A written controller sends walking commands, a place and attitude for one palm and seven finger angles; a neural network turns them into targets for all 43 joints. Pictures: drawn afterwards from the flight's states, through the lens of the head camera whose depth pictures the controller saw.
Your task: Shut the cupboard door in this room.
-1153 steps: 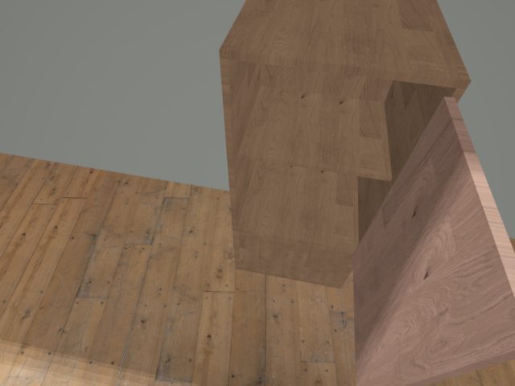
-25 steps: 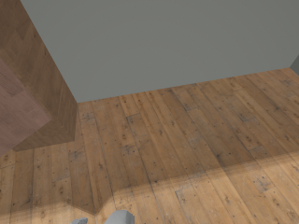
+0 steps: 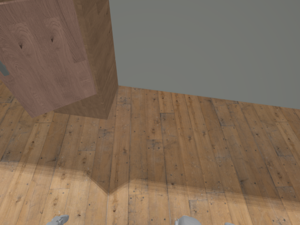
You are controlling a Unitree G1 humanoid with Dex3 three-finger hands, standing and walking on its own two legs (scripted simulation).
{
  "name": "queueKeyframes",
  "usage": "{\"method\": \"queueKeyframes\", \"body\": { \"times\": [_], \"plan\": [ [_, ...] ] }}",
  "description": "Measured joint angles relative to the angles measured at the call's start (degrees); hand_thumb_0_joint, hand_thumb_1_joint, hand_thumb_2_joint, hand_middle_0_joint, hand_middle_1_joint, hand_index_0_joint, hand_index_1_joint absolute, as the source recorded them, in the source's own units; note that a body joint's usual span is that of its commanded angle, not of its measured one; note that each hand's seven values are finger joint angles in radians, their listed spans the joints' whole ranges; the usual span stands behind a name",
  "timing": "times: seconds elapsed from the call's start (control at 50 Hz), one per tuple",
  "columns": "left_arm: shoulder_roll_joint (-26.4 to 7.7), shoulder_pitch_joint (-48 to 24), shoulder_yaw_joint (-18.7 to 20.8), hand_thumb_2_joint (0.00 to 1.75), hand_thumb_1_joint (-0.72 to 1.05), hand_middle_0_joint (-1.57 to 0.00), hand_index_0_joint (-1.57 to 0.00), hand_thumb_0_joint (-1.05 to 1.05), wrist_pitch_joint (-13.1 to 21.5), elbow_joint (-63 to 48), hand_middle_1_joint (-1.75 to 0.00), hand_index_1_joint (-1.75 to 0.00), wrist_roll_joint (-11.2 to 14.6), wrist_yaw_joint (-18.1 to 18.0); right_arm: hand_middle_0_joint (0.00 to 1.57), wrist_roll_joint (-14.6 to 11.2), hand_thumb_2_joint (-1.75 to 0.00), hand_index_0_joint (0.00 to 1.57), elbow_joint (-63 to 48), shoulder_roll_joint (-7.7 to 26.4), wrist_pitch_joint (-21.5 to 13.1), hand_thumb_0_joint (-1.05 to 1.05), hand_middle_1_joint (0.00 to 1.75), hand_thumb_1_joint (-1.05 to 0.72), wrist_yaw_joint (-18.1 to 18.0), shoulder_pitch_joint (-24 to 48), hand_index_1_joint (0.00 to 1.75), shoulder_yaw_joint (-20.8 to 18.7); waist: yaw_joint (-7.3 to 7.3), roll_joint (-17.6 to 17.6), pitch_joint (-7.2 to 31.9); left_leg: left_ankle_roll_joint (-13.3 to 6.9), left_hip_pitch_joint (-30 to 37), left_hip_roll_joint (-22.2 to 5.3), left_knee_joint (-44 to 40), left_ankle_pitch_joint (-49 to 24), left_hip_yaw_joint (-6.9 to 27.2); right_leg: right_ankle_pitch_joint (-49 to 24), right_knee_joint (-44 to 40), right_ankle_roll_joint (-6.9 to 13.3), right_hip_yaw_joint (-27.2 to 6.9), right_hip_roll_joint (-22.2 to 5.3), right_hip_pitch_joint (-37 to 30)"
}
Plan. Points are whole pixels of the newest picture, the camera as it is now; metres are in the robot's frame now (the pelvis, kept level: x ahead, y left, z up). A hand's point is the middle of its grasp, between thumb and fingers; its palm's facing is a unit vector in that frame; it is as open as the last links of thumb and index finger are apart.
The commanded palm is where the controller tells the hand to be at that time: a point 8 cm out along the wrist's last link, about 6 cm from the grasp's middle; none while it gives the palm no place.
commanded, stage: turn to face it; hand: left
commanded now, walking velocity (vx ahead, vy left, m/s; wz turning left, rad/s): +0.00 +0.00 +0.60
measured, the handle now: out of the picture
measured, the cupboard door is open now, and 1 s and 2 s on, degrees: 39 39 39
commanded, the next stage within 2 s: take the last steps up to it in 0.88 s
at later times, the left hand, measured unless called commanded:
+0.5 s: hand out of the picture -0.01 +0.15 -0.15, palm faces +0.33 -0.91 -0.27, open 7.4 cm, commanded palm none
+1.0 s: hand out of the picture -0.09 +0.16 -0.17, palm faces +0.53 -0.81 -0.27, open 7.4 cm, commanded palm none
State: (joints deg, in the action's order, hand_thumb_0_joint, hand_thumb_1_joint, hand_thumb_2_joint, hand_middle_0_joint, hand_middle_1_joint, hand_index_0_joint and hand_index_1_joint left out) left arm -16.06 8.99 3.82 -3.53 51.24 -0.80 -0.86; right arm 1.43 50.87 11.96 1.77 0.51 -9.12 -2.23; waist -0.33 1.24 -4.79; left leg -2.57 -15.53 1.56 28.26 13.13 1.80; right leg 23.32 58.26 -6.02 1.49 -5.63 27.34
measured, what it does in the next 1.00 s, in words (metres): steps on the spot, turning left: right foot, then left foot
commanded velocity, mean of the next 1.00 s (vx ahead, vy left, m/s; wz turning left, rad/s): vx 0.01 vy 0.00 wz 0.41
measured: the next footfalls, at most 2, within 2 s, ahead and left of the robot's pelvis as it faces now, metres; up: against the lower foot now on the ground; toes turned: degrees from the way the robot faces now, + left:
right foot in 0.20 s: +0.04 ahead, -0.15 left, +0.00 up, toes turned +5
left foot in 0.62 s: -0.07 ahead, +0.09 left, +0.00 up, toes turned +29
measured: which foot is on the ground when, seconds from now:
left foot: down 0.00-0.20, up 0.22-0.60, down 0.62-1.00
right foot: up 0.00-0.18, down 0.20-0.64, up 0.66-0.98, down 1.00-1.00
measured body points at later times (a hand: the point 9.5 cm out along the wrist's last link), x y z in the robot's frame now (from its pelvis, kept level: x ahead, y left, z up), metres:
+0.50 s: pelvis -0.02 -0.06 +0.00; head +0.03 -0.06 +0.45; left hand -0.02 +0.20 -0.13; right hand +0.11 -0.30 -0.16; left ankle -0.09 +0.09 -0.68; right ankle +0.00 -0.16 -0.74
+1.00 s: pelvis -0.04 -0.05 -0.01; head -0.01 -0.05 +0.44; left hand -0.12 +0.20 -0.15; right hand +0.17 -0.20 -0.16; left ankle -0.10 +0.07 -0.74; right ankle +0.02 -0.15 -0.74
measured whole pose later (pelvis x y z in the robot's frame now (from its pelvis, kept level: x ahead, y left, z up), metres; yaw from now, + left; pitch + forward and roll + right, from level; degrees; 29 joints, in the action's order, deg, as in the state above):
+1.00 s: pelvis -0.04 -0.05 -0.01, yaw +31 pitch +0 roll +1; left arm -12.8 11.9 1.9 -1.7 55.0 -0.4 -0.6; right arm 1.3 54.4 10.8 1.8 -0.1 -7.8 -1.7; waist -1.1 -0.2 -3.7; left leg 1.2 -15.1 0.3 30.9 15.6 1.3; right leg 18.6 34.4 -3.9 4.9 -4.0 15.6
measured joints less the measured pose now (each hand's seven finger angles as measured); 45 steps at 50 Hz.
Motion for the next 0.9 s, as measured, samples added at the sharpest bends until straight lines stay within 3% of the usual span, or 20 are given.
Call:
{"method": "queueKeyframes", "body": {
  "times": [0.12, 0.18, 0.22, 0.28, 0.32, 0.38, 0.46, 0.56, 0.62, 0.64, 0.68, 0.76, 0.9],
  "plan": [
    [2.0, -3.1, -0.8, 0.90, 0.91, -0.20, -0.20, 0.00, 0.3, -1.7, -0.30, -0.30, 0.4, -0.1, 0.21, 0.3, -0.90, 0.21, 0.6, -0.1, 0.6, 0.00, 0.30, -0.91, 0.1, -2.1, 0.30, -0.7, 2.05, -1.6, -0.1, 1.3, -2.4, 1.3, 1.3, -0.8, 4.1, 2.0, -10.0, 0.6, -0.4, 2.5, -4.2],
    [3.1, -3.7, -1.4, 0.90, 0.90, -0.20, -0.20, 0.00, 1.2, -2.8, -0.30, -0.30, 0.7, 0.0, 0.21, 0.2, -0.90, 0.21, 1.0, 0.4, 1.1, 0.01, 0.30, -0.91, 0.0, -3.5, 0.30, -1.3, 2.73, -2.6, 0.2, 2.6, -4.5, 2.2, 3.4, -0.6, 6.5, -1.9, -20.8, 1.3, 0.1, 4.1, -9.1],
    [4.1, -3.4, -1.7, 0.90, 0.90, -0.20, -0.20, 0.00, 2.3, -3.3, -0.30, -0.30, 0.4, -0.2, 0.21, -0.2, -0.90, 0.21, 1.5, 1.0, 1.5, 0.01, 0.30, -0.91, 0.1, -4.0, 0.30, -2.0, 2.57, -3.6, 0.2, 3.5, -6.6, 2.6, 7.6, 2.9, 7.4, -6.7, -25.6, 4.4, 1.2, 4.4, -11.1],
    [5.6, -1.9, -2.3, 0.90, 0.90, -0.20, -0.20, 0.00, 2.5, -3.4, -0.30, -0.30, 0.2, -0.5, 0.20, 0.0, -0.90, 0.20, 2.5, 2.1, 2.7, 0.01, 0.30, -0.91, 0.3, -4.3, 0.30, -2.8, 2.88, -4.3, 0.1, 4.3, -11.5, 2.7, 24.4, 11.9, 4.1, -5.4, -25.0, 6.9, 3.5, 3.1, -12.2],
    [6.2, -0.9, -2.4, 0.90, 0.90, -0.20, -0.20, 0.00, 2.3, -2.9, -0.30, -0.30, 0.1, -0.6, 0.20, 0.2, -0.90, 0.20, 2.9, 2.8, 3.1, 0.01, 0.30, -0.91, 0.6, -4.3, 0.29, -3.2, 3.07, -4.3, 0.0, 5.0, -13.6, 1.4, 33.9, 10.9, 1.8, -5.5, -26.4, 7.1, 4.9, 2.2, -13.7],
    [6.4, 0.4, -2.5, 0.90, 0.90, -0.21, -0.20, 0.00, 2.4, -2.1, -0.30, -0.30, -0.1, -0.5, 0.20, 0.1, -0.90, 0.20, 3.3, 3.2, 3.1, 0.01, 0.30, -0.91, 1.0, -4.4, 0.29, -3.3, 3.29, -3.7, -0.3, 6.3, -14.0, -1.0, 38.7, 9.1, -0.1, -6.1, -28.0, 7.0, 7.1, 0.7, -15.1],
    [6.0, 1.8, -2.4, 0.90, 0.90, -0.21, -0.20, 0.00, 2.8, -1.3, -0.30, -0.30, -0.3, -0.4, 0.20, 0.0, -0.90, 0.20, 4.2, 3.2, 3.4, 0.01, 0.30, -0.91, 1.0, -3.7, 0.29, -2.9, 2.40, -2.2, -0.7, 7.2, -10.8, -3.3, 33.1, 10.6, -1.7, -6.2, -28.5, 6.7, 10.0, -1.4, -15.8],
    [4.2, 3.6, -1.7, 0.90, 0.90, -0.21, -0.20, 0.00, 2.7, 0.1, -0.30, -0.30, -0.7, -0.2, 0.20, -0.5, -0.90, 0.20, 4.1, 3.0, 2.9, 0.01, 0.30, -0.91, 0.8, -0.9, 0.29, -2.0, 0.21, -0.2, -1.3, 6.6, -4.6, -3.9, 19.1, 12.8, -4.2, -5.3, -26.3, 5.7, 12.8, -3.8, -14.6],
    [2.6, 5.2, -1.1, 0.90, 0.90, -0.21, -0.20, 0.00, 2.2, 1.3, -0.30, -0.30, -0.4, -0.1, 0.20, -0.5, -0.90, 0.20, 2.9, 3.1, 1.6, 0.01, 0.30, -0.91, 0.7, 0.6, 0.29, -1.6, -0.46, 0.4, -0.8, 5.5, 0.7, -3.6, 6.5, 5.7, -6.2, -3.5, -22.3, 4.4, 14.4, -5.2, -12.8],
    [1.9, 5.7, -0.7, 0.90, 0.90, -0.21, -0.20, 0.00, 1.8, 1.7, -0.30, -0.30, -0.2, 0.0, 0.20, -0.4, -0.90, 0.20, 2.5, 3.0, 0.9, 0.01, 0.30, -0.91, 0.7, 1.2, 0.29, -1.6, -0.63, 0.8, -0.6, 3.8, 1.2, -3.2, 4.7, 5.1, -6.2, -2.6, -19.5, 3.8, 13.9, -5.8, -11.2],
    [0.3, 5.8, -0.3, 0.90, 0.90, -0.21, -0.20, 0.00, 0.5, 2.9, -0.30, -0.30, -0.1, -0.4, 0.20, -0.3, -0.90, 0.20, 1.9, 1.9, 0.0, 0.01, 0.30, -0.91, 0.4, 2.5, 0.29, -1.1, -1.50, 2.3, -1.0, 2.3, 0.5, -2.6, 6.5, 6.3, -6.4, 4.8, -11.0, 2.6, 9.1, -5.2, -7.6],
    [-0.5, 4.9, 0.0, 0.90, 0.90, -0.20, -0.20, 0.01, -0.7, 4.9, -0.30, -0.30, 0.1, -0.4, 0.20, 0.0, -0.90, 0.20, 1.3, 0.6, -0.7, 0.00, 0.30, -0.91, -0.7, 3.0, 0.29, 0.0, -1.65, 1.5, -0.7, 2.0, 1.5, -2.8, 4.1, 4.9, -4.5, 5.1, 0.6, 1.7, 3.8, -1.9, -2.8],
    [1.3, 3.3, -0.9, 0.90, 0.91, -0.20, -0.20, 0.00, 0.1, 4.2, -0.30, -0.30, 0.2, 0.2, 0.20, 0.0, -0.90, 0.21, 2.2, -0.8, -0.5, 0.00, 0.30, -0.91, -0.7, 2.7, 0.30, 0.9, -1.54, -0.3, 0.2, 2.3, 2.3, -2.1, -0.1, 1.7, -2.0, 2.8, -6.4, 1.1, 2.3, 0.0, -4.4]
  ]
}}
